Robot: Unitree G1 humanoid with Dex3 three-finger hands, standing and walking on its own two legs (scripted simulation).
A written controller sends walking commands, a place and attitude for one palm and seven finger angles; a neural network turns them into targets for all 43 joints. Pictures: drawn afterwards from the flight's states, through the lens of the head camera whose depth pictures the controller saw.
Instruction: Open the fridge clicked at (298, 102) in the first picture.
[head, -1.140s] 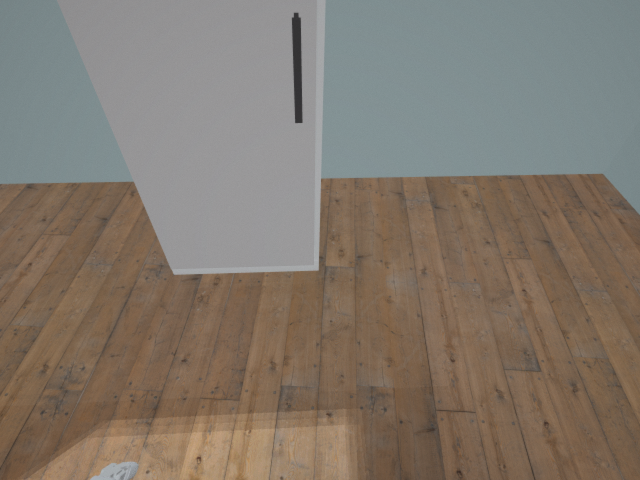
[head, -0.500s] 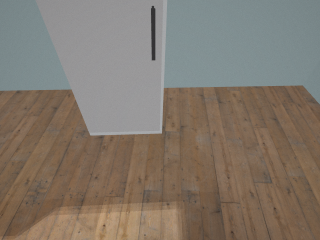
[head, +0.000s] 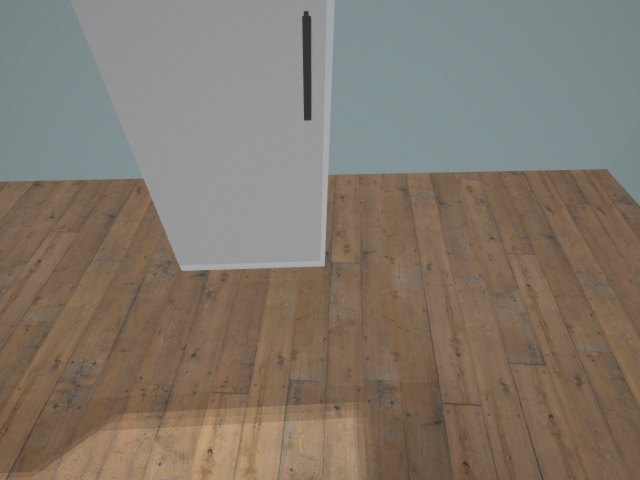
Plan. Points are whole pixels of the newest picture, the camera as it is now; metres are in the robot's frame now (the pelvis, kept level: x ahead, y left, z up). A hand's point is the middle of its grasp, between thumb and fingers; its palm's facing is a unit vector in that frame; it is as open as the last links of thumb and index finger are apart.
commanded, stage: look at it before walking up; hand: right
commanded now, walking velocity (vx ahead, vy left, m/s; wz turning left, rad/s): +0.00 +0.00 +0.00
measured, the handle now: (306, 69) +0.96 +0.09 +0.07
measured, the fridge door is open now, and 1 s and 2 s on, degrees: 0 0 0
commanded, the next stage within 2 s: walk to a spot facing it in 0.30 s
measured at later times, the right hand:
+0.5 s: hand out of the picture +0.08 -0.25 -0.16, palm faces -0.02 +0.94 -0.33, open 7.4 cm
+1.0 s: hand out of the picture +0.05 -0.15 -0.17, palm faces -0.18 +0.95 -0.26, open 7.4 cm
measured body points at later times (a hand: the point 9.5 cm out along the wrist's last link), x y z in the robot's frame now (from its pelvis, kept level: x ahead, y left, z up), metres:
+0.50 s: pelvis +0.01 +0.00 +0.00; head +0.01 +0.00 +0.45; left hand +0.09 +0.30 -0.13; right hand +0.08 -0.30 -0.13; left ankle +0.01 +0.12 -0.74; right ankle +0.00 -0.13 -0.74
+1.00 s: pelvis -0.03 +0.04 -0.01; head +0.00 +0.08 +0.44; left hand -0.01 +0.30 -0.17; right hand +0.06 -0.19 -0.15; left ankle -0.02 +0.11 -0.74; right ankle -0.01 -0.12 -0.67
